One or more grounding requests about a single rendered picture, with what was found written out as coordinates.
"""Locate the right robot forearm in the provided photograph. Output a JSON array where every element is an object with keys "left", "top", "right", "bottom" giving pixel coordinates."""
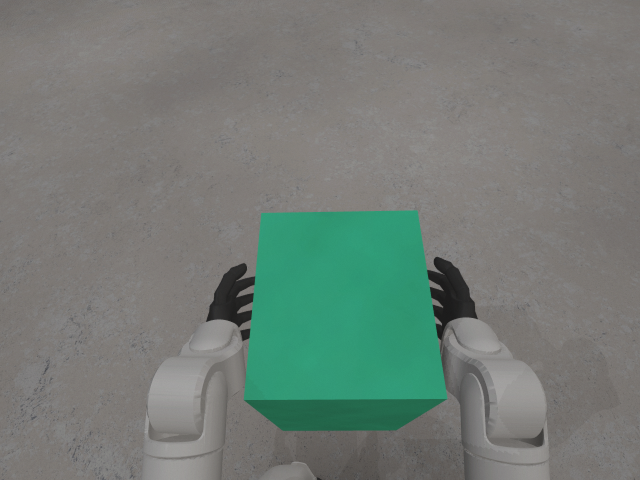
[{"left": 440, "top": 317, "right": 550, "bottom": 480}]

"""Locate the robot left hand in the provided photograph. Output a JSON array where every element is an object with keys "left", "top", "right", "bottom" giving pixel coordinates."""
[{"left": 206, "top": 263, "right": 255, "bottom": 341}]

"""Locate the carton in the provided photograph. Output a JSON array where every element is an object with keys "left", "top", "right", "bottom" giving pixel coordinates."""
[{"left": 244, "top": 210, "right": 447, "bottom": 431}]

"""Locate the left robot shin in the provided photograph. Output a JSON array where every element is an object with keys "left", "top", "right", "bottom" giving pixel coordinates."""
[{"left": 291, "top": 462, "right": 314, "bottom": 477}]

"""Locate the left robot forearm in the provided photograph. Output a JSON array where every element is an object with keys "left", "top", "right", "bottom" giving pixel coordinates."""
[{"left": 141, "top": 319, "right": 246, "bottom": 480}]

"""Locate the robot right hand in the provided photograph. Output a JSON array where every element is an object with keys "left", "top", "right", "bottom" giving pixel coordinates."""
[{"left": 427, "top": 257, "right": 478, "bottom": 340}]

